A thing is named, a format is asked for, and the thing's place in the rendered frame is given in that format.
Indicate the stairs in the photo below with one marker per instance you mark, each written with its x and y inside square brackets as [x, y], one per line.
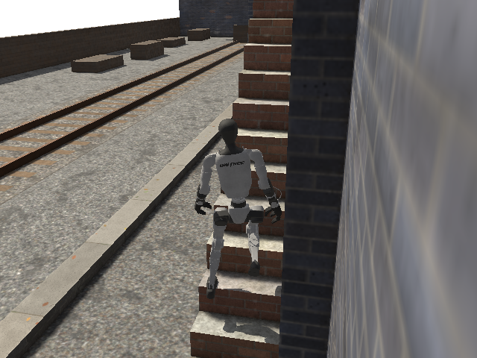
[242, 320]

